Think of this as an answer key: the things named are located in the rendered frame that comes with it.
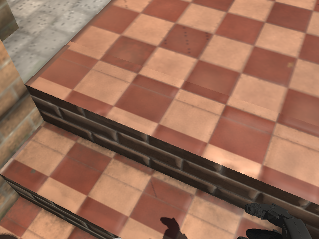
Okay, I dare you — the stairs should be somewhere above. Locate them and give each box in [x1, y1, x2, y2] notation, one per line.
[0, 85, 319, 239]

